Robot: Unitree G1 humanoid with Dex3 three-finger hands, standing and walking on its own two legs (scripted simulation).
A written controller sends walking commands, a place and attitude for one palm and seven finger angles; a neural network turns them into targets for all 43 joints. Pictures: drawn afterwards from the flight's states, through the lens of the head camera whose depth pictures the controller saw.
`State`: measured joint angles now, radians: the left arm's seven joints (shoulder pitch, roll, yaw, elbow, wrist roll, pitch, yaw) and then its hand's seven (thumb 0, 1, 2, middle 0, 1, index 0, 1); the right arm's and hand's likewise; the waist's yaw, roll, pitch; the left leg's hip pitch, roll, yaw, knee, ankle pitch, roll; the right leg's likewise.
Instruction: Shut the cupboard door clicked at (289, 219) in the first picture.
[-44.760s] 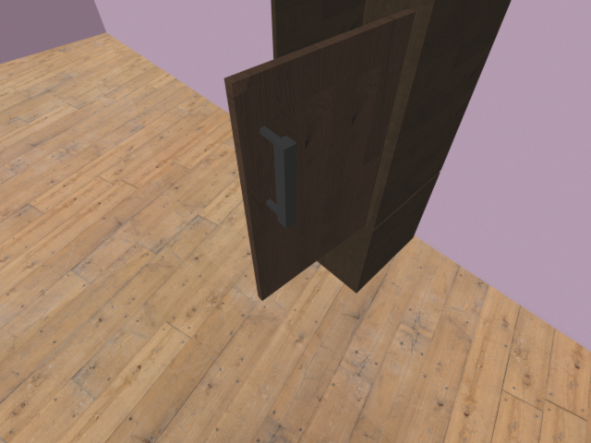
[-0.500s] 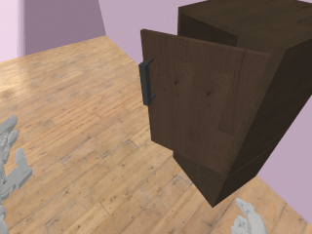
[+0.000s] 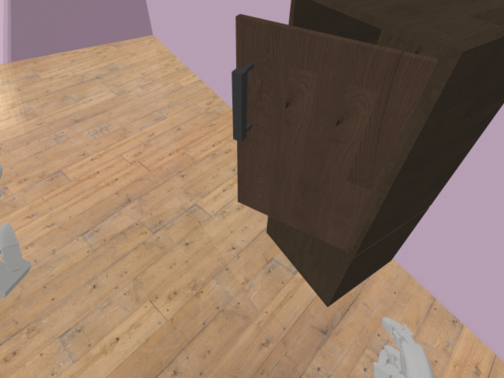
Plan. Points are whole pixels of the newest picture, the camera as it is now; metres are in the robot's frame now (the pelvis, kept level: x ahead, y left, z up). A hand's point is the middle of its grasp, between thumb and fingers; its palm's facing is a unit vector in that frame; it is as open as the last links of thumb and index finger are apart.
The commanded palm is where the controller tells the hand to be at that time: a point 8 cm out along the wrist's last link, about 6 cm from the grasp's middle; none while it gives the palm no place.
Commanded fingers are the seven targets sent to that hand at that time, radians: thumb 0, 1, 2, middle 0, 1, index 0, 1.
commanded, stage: step back with the hand held close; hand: left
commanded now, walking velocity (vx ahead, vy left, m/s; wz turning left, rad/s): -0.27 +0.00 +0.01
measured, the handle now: (244, 103) +0.69 +0.07 +0.08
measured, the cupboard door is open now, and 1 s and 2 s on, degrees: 27 27 27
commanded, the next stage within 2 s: stop stepping back and stand still in 0.70 s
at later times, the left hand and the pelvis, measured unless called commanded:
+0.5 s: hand out of the picture +0.10 +0.28 +0.19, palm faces +0.51 -0.71 -0.48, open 7.4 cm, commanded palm +0.03 +0.31 +0.19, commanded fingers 0.00 0.90 0.90 -0.20 -0.30 -0.20 -0.30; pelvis -0.08 -0.01 -0.01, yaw +5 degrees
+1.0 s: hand out of the picture -0.06 +0.33 +0.19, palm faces +0.51 -0.77 -0.39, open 7.4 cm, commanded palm -0.08 +0.36 +0.19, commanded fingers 0.00 0.90 0.90 -0.20 -0.30 -0.20 -0.30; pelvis -0.22 +0.05 -0.01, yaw +2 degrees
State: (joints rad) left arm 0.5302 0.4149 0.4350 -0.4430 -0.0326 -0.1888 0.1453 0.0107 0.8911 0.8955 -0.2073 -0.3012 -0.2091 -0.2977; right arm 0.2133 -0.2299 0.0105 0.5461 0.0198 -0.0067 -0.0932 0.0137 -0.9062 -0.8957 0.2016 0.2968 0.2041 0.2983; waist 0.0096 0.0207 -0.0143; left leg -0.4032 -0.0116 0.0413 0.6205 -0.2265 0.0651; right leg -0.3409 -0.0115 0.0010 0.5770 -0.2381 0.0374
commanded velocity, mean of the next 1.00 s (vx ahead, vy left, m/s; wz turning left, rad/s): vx -0.24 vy -0.01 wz -0.05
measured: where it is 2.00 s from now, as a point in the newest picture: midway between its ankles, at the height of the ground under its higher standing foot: outside the picture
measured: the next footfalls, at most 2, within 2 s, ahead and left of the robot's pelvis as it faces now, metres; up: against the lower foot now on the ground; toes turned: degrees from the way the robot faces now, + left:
right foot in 0.52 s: -0.07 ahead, -0.14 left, +0.00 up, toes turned +8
right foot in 0.90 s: -0.14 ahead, -0.10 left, +0.00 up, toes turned +3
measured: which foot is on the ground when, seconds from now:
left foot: down 0.00-0.90, up 0.92-1.00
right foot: down 0.00-0.36, up 0.38-0.50, down 0.52-0.76, up 0.78-0.88, down 0.90-1.00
